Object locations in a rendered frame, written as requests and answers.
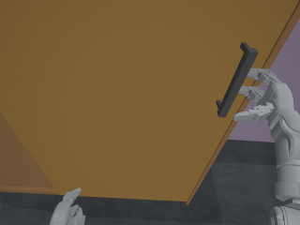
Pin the right robot upper arm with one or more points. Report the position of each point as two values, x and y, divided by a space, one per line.
282 215

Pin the robot right forearm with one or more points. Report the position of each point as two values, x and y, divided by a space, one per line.
285 131

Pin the left robot hand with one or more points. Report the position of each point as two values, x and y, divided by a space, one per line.
63 213

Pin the wardrobe door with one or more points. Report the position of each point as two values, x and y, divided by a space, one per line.
17 166
119 97

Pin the handle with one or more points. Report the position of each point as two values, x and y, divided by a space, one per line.
238 78

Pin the right robot hand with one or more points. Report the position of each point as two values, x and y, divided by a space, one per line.
278 97

